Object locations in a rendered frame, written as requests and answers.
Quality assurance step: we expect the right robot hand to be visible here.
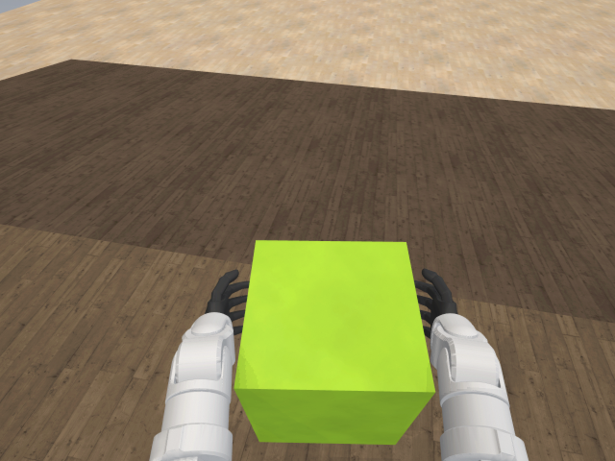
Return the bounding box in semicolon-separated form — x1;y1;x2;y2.
414;269;458;339

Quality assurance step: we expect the carton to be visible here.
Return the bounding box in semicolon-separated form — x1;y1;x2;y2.
234;240;435;445

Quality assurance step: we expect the robot right forearm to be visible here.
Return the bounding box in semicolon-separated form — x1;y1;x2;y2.
430;313;529;461

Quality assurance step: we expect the robot left forearm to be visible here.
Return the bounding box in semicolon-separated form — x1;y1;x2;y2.
149;312;235;461

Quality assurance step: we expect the left robot hand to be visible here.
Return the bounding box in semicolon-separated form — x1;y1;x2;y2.
205;270;250;335

